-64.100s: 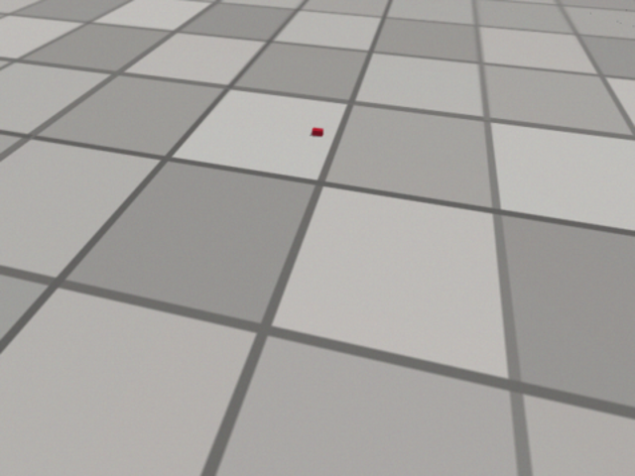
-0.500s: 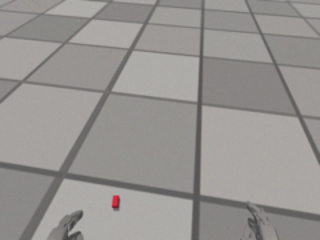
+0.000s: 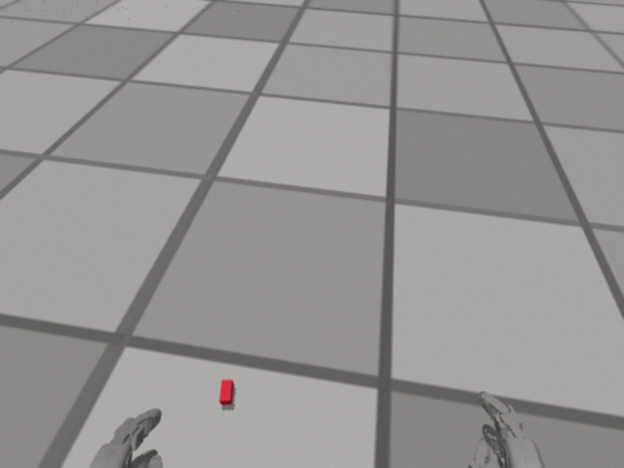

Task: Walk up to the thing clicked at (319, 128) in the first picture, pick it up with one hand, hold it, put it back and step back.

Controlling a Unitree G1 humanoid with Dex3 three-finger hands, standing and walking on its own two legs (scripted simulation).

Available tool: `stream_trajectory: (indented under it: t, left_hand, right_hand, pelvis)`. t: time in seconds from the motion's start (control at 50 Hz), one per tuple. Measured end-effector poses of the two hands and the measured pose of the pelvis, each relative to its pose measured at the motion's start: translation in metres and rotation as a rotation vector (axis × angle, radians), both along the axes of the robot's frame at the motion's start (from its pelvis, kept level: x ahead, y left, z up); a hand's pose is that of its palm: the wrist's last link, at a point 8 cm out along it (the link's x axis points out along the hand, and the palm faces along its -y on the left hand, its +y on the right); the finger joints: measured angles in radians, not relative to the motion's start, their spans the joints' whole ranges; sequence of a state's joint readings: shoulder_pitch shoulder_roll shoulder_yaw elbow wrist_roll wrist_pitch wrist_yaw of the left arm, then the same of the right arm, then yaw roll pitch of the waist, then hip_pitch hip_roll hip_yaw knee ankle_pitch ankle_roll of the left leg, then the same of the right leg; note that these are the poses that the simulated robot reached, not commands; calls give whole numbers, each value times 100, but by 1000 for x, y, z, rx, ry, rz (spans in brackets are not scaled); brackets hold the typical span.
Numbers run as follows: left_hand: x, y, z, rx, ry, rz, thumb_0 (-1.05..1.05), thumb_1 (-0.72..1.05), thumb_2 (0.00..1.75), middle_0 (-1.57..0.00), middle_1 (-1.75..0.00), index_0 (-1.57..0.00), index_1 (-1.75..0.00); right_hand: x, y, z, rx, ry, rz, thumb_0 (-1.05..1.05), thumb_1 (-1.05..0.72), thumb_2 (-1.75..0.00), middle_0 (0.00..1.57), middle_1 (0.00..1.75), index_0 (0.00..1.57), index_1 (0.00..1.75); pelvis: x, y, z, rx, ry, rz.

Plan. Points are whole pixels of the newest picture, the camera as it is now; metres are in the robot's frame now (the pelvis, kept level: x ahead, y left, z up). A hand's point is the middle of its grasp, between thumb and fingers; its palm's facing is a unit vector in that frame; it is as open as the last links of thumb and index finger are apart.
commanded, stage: home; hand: left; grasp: from above
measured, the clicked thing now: (226, 392) +0.51 +0.24 -0.70
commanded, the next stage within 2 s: stand in 0.02 s
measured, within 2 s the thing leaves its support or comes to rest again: neither
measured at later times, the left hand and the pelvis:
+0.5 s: hand out of the picture +0.09 +0.24 -0.10, palm faces +0.05 -0.94 -0.34, open 7.4 cm; pelvis -0.01 +0.01 +0.04, yaw +0 degrees
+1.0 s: hand out of the picture +0.01 +0.25 -0.10, palm faces +0.05 -0.94 -0.33, open 7.4 cm; pelvis -0.03 +0.01 +0.06, yaw +1 degrees
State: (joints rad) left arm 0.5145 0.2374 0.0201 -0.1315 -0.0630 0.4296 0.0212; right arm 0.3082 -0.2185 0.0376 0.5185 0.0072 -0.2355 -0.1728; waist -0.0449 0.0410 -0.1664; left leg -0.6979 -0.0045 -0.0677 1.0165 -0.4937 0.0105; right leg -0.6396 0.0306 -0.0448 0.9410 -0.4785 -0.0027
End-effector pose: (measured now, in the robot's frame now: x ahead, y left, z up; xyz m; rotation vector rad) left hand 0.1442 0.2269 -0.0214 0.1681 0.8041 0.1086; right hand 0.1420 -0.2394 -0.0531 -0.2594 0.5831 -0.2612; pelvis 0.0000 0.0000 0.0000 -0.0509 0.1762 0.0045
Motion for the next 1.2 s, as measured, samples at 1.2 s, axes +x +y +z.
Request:
stream_trajectory:
  t: [1.2]
  left_hand:
    - [-143,65,-39,132,486,139,0,90,90,-20,-30,-20,-30]
  right_hand:
    - [-112,-36,-12,56,664,-27,1,-91,-90,20,30,20,30]
  pelvis:
    - [-26,4,65,51,-260,17]
